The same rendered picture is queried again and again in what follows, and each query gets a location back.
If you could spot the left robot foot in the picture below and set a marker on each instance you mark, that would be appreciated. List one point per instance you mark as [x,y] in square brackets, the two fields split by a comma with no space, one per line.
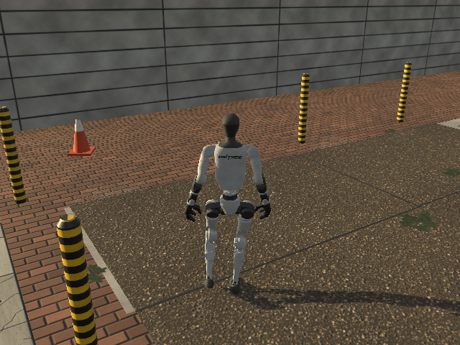
[208,283]

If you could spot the right robot foot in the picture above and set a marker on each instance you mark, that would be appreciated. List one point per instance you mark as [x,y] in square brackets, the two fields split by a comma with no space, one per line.
[234,287]

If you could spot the right robot upper arm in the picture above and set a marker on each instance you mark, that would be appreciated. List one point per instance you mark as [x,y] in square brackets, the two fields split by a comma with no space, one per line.
[253,152]

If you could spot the robot left hand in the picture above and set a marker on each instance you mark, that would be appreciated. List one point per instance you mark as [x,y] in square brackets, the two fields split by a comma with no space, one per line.
[189,211]

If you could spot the left robot upper arm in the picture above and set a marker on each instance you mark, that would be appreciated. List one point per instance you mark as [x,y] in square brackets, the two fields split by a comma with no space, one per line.
[203,164]

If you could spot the robot foot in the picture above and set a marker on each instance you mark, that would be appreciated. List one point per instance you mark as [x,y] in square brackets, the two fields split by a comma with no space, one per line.
[208,283]
[234,287]

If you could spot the robot right hand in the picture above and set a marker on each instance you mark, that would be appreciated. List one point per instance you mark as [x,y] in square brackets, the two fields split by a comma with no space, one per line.
[265,208]

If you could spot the robot right forearm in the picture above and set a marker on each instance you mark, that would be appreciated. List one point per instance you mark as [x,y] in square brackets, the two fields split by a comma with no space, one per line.
[262,190]

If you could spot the robot left forearm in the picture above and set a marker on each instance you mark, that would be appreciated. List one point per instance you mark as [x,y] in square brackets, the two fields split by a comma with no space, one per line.
[194,192]

